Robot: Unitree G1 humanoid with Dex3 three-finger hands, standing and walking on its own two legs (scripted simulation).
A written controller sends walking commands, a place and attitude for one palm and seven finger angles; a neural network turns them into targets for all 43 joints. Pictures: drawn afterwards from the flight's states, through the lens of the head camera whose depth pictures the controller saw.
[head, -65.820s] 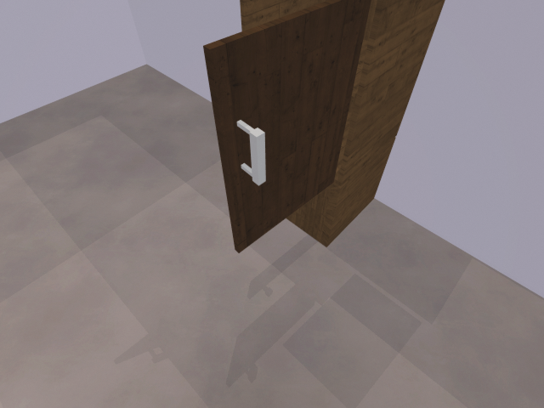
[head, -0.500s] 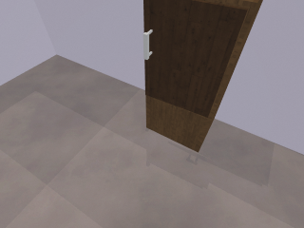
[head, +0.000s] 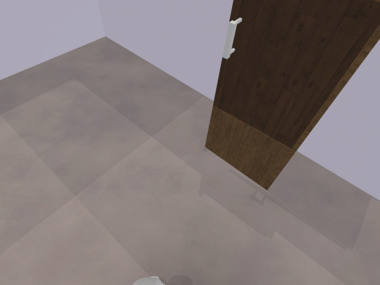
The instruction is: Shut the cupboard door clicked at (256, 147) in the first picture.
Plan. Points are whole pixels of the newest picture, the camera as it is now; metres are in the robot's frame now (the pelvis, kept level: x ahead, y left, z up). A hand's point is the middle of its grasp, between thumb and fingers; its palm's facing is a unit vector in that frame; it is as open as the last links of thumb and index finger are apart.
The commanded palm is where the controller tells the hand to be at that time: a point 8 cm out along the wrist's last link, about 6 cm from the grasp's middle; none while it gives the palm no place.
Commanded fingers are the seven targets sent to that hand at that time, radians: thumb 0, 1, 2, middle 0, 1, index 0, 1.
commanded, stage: walk to a spot facing it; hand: left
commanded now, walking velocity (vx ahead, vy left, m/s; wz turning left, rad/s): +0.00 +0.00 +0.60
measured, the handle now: (232, 38) +0.90 -0.12 +0.05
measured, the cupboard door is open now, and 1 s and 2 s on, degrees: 3 3 3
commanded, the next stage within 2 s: turn to face it in 1.52 s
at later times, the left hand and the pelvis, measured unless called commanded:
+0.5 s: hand out of the picture +0.02 +0.18 -0.13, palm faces +0.28 -0.90 -0.32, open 7.4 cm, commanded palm none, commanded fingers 0.00 0.90 0.90 -0.20 -0.30 -0.20 -0.30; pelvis +0.00 -0.05 +0.02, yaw +18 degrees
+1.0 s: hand out of the picture -0.05 +0.20 -0.14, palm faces +0.58 -0.77 -0.26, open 7.4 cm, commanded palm none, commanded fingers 0.00 0.90 0.90 -0.20 -0.30 -0.20 -0.30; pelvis +0.02 -0.02 +0.02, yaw +36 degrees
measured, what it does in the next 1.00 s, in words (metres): steps on the spot, turning left: right foot, then left foot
